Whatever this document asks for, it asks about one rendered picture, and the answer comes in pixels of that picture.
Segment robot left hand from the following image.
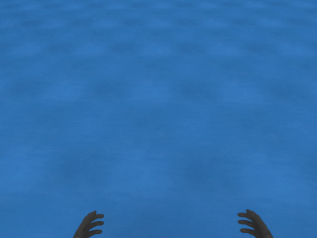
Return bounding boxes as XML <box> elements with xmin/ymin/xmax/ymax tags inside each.
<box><xmin>73</xmin><ymin>210</ymin><xmax>104</xmax><ymax>238</ymax></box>

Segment robot right hand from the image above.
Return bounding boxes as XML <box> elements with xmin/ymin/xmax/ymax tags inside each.
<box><xmin>238</xmin><ymin>209</ymin><xmax>273</xmax><ymax>238</ymax></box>

